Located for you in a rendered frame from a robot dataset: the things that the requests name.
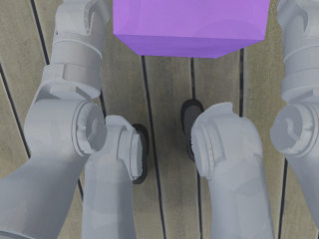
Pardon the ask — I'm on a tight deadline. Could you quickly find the robot foot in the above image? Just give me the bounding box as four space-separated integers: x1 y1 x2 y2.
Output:
132 123 150 184
180 99 204 162

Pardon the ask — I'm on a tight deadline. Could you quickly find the robot right forearm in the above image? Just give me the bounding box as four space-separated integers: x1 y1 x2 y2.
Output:
276 0 319 104

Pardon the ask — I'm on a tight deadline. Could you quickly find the left robot foot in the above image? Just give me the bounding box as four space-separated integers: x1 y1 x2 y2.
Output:
132 123 150 184

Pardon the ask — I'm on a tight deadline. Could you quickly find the carton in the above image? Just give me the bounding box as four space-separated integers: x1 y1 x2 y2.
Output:
113 0 270 59

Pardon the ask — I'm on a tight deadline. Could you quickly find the left robot upper arm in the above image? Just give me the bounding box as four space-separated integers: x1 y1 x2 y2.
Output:
0 99 108 239

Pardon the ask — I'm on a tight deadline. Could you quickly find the right robot foot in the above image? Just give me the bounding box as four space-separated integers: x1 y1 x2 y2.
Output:
180 99 204 162

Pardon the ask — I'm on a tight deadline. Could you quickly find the robot left forearm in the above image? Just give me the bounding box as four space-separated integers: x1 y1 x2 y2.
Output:
24 0 112 139

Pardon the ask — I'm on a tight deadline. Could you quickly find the right robot upper arm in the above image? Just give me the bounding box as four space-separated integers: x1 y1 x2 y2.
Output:
269 101 319 230

